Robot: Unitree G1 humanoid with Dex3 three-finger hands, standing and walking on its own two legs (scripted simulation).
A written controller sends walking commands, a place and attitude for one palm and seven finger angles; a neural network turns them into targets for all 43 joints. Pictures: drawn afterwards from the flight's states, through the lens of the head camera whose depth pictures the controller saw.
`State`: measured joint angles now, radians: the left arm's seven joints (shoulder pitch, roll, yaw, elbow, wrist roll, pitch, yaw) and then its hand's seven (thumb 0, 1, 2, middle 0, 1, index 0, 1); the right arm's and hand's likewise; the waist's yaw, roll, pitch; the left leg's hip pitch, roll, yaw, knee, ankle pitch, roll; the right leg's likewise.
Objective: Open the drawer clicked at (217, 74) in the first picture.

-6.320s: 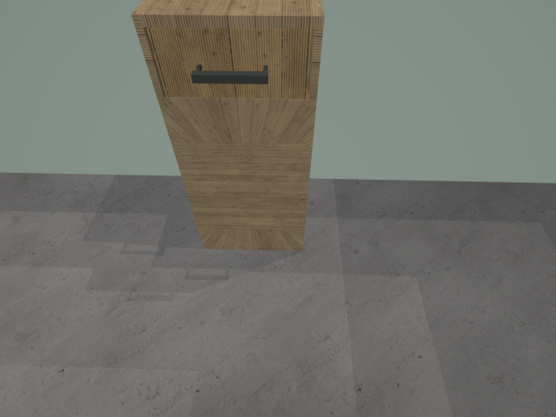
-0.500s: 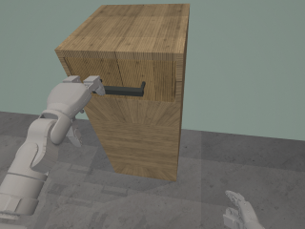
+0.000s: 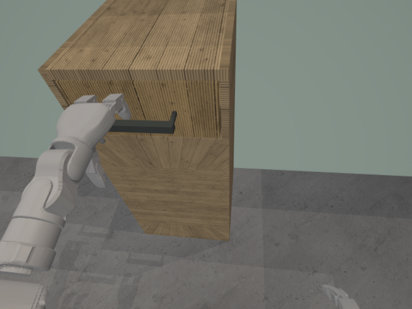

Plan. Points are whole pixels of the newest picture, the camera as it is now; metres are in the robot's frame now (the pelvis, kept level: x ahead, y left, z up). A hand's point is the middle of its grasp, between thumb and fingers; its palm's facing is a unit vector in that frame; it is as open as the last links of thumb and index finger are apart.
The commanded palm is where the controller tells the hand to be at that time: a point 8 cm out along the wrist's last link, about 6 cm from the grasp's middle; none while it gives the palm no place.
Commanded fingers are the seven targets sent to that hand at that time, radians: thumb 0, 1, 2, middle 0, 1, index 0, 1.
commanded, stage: move the hooked fingers above the handle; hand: left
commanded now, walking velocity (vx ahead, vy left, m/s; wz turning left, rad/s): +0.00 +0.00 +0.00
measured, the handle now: (139, 120) +0.51 +0.22 +0.07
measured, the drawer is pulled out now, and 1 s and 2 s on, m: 0.00 0.00 0.00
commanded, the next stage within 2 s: lower the fingers behind the handle in 1.42 s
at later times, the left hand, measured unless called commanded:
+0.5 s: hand (119, 128) +0.43 +0.22 +0.12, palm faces -0.02 -0.05 -1.00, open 13.8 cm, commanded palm +0.41 +0.22 +0.19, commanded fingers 0.00 -0.50 0.30 -0.30 -1.20 -0.30 -1.20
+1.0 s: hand (122, 119) +0.46 +0.22 +0.12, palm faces -0.04 -0.03 -1.00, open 13.8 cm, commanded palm +0.44 +0.23 +0.18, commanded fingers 0.00 -0.50 0.30 -0.30 -1.20 -0.30 -1.20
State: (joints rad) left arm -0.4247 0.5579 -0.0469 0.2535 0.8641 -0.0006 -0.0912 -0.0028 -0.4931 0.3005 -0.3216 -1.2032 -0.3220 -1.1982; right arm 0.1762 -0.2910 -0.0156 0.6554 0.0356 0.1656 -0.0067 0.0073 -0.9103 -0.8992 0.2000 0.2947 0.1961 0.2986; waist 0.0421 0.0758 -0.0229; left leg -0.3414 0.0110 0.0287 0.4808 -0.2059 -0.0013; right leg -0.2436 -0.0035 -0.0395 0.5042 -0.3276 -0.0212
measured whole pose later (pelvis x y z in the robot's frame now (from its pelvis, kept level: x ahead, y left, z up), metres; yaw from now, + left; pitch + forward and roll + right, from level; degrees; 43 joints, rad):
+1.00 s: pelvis +0.00 +0.00 -0.01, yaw -2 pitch +9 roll +0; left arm -0.75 0.57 -0.05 0.76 0.96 -0.07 -0.03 0.00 -0.49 0.30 -0.32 -1.20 -0.32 -1.20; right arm 0.32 -0.27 -0.05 0.68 0.04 0.20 -0.03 0.00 -0.91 -0.90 0.20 0.29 0.20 0.30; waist -0.05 0.05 -0.08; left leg -0.48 0.03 0.06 0.58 -0.25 0.00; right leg -0.38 0.01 -0.01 0.59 -0.35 -0.02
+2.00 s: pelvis +0.01 +0.00 -0.01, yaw -2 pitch +11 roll +0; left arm -0.73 0.52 -0.06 0.78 0.99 -0.09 0.04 0.00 -0.49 0.30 -0.32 -1.20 -0.32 -1.20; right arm 0.30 -0.27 -0.05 0.68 0.03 0.19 -0.03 0.00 -0.91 -0.90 0.20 0.29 0.20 0.30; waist -0.05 0.04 -0.10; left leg -0.53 0.03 0.05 0.62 -0.27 0.00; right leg -0.44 0.01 -0.01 0.63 -0.38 -0.02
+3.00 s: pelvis +0.00 +0.01 -0.02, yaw -2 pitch +14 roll -1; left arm -0.74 0.51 -0.04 0.90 1.05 -0.07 0.18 0.00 -0.49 0.30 -0.32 -1.20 -0.32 -1.20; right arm 0.32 -0.26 -0.06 0.69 0.02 0.17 -0.03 0.00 -0.91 -0.90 0.20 0.29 0.20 0.30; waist -0.08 0.04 -0.12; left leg -0.66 0.04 0.05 0.72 -0.31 0.01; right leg -0.55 0.02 -0.01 0.71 -0.40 -0.02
